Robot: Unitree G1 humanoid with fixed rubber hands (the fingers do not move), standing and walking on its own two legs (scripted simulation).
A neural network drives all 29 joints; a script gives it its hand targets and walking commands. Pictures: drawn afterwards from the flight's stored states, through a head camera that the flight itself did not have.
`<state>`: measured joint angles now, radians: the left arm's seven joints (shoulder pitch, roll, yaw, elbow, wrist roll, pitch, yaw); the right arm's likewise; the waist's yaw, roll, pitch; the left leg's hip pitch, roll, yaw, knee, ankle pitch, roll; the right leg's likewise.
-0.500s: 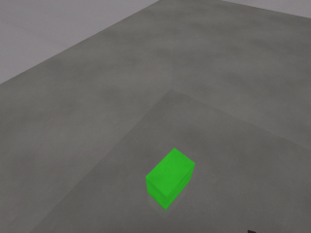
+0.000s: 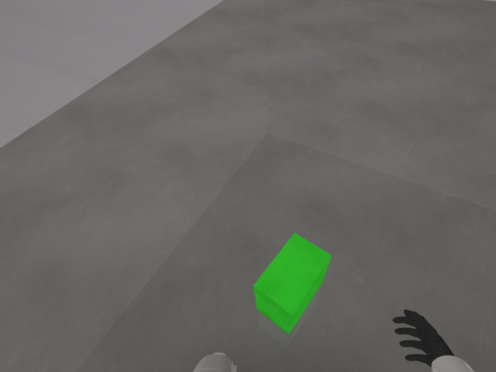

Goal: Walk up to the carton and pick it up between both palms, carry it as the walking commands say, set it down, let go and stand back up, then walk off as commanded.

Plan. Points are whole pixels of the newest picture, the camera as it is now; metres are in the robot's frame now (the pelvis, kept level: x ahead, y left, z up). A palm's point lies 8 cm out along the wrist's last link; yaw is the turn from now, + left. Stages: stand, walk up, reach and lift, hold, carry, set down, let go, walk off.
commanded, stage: walk up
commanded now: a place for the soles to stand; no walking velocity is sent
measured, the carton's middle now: (291, 284) +0.49 -0.06 -0.63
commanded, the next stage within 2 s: none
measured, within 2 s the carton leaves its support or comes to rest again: neither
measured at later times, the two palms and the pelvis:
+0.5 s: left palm (93, 304) +0.23 +0.35 -0.09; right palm out of the picture +0.09 -0.15 -0.13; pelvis +0.08 +0.12 +0.00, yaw -20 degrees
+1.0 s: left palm (113, 256) +0.34 +0.35 -0.10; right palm out of the picture -0.02 -0.05 -0.11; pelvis +0.10 +0.20 +0.00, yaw -36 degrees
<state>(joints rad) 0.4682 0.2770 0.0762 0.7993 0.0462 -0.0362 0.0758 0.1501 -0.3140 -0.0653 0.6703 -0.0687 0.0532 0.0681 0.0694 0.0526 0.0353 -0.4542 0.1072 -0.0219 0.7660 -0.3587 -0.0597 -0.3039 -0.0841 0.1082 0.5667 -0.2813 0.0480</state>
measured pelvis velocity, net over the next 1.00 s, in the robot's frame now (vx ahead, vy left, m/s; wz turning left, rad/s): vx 0.10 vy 0.20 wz -0.63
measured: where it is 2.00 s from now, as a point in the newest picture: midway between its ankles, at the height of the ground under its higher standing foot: outside the picture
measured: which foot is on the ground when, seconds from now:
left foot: up 0.00-0.02, down 0.04-0.30, up 0.32-0.60, down 0.62-1.00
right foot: down 0.00-0.04, up 0.06-0.28, down 0.30-0.62, up 0.64-0.96, down 0.98-1.00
